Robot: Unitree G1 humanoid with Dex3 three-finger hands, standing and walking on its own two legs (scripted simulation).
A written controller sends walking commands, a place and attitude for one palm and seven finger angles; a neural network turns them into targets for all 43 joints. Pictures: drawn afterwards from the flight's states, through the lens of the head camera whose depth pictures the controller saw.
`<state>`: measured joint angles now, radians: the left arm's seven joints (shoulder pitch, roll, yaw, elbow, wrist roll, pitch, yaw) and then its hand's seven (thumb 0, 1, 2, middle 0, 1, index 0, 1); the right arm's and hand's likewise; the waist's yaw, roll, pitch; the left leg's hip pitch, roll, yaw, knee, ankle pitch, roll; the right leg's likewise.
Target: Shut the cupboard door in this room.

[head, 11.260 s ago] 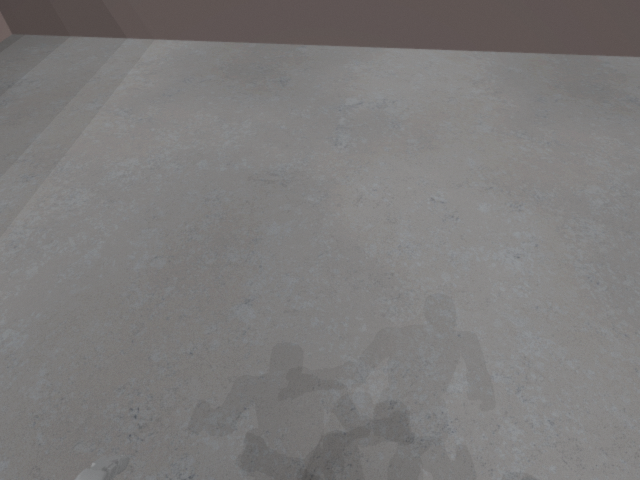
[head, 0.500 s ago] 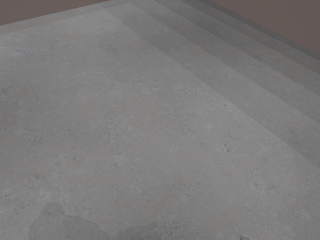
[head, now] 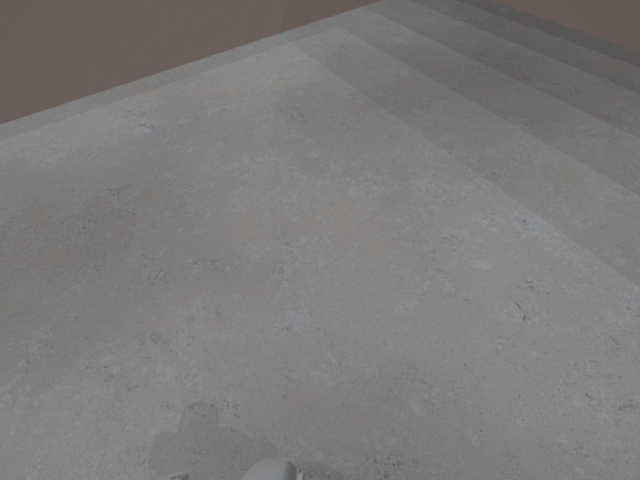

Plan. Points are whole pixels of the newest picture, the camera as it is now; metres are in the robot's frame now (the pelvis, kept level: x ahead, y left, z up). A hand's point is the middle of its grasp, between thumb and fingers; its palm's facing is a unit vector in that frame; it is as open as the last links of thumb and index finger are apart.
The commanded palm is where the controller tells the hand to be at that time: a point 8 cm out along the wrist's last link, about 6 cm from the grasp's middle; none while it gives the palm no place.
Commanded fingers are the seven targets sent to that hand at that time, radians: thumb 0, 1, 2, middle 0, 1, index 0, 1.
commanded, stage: turn or walk to find it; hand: left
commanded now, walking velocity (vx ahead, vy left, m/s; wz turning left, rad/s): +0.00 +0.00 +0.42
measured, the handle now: out of the picture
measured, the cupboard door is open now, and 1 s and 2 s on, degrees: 81 81 81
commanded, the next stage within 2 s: none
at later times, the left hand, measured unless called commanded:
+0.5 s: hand out of the picture -0.04 +0.26 -0.17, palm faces +0.26 -0.94 -0.24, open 7.4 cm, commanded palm none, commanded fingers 0.00 0.90 0.90 -0.20 -0.30 -0.20 -0.30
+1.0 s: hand out of the picture -0.08 +0.17 -0.14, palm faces +0.42 -0.86 -0.27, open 7.4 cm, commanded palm none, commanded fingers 0.00 0.90 0.90 -0.20 -0.30 -0.20 -0.30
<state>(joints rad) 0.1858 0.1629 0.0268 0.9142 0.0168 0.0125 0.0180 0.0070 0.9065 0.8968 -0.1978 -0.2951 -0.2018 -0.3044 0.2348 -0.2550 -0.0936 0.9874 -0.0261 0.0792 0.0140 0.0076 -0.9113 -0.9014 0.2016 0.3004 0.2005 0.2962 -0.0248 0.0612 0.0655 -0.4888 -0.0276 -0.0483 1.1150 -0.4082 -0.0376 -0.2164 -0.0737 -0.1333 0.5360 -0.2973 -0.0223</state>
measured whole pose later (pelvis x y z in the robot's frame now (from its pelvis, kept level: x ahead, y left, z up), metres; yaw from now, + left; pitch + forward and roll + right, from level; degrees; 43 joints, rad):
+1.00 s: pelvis -0.07 -0.03 +0.00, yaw +25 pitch -2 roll +3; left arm 0.23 0.15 0.03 0.94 0.02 0.01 0.02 0.01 0.91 0.90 -0.20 -0.30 -0.20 -0.30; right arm 0.26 -0.25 -0.10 1.00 -0.03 0.08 0.02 0.01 -0.91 -0.90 0.20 0.30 0.20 0.30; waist -0.02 0.04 0.06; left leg -0.51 0.01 -0.05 1.18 -0.33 -0.06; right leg -0.20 -0.08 -0.17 0.49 -0.26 -0.04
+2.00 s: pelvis -0.09 -0.05 +0.00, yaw +50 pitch -1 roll +2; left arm 0.22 0.15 0.03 0.94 0.02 0.00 0.02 0.01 0.91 0.90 -0.20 -0.30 -0.20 -0.30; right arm 0.22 -0.26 -0.09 1.01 -0.02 0.09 0.01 0.01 -0.91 -0.90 0.20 0.30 0.20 0.30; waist -0.01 0.04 0.08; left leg -0.47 0.04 -0.03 1.12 -0.38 -0.08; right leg -0.18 -0.09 -0.21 0.51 -0.32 -0.03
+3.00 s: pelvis -0.08 -0.08 +0.00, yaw +75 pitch -1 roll +3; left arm 0.24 0.15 0.03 0.95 0.02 0.00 0.02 0.01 0.91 0.90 -0.20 -0.30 -0.20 -0.30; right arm 0.24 -0.26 -0.09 1.01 -0.03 0.09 0.01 0.01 -0.91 -0.90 0.20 0.30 0.20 0.30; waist -0.01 0.04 0.07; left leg -0.46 0.04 -0.04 1.12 -0.37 -0.08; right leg -0.19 -0.09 -0.20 0.50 -0.30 -0.05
